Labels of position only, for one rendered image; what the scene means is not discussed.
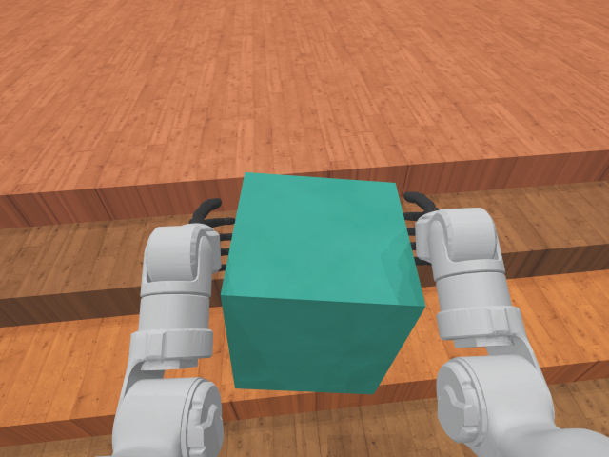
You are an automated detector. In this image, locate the carton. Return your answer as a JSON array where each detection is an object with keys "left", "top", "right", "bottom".
[{"left": 221, "top": 172, "right": 426, "bottom": 394}]

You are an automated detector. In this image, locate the left robot forearm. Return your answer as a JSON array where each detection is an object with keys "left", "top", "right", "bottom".
[{"left": 112, "top": 223, "right": 222, "bottom": 450}]

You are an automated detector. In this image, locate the robot left hand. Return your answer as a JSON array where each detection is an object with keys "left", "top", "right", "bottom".
[{"left": 189, "top": 198, "right": 235, "bottom": 271}]

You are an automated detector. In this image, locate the robot left upper arm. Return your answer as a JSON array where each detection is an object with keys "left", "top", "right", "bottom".
[{"left": 96, "top": 377, "right": 224, "bottom": 457}]

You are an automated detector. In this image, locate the robot right hand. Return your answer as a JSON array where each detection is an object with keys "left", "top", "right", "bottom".
[{"left": 403, "top": 192, "right": 439, "bottom": 266}]

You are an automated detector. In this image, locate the right robot forearm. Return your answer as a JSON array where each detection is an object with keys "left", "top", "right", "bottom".
[{"left": 415, "top": 208, "right": 555, "bottom": 421}]

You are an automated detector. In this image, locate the robot right upper arm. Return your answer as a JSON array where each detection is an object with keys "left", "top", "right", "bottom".
[{"left": 436, "top": 354, "right": 609, "bottom": 457}]

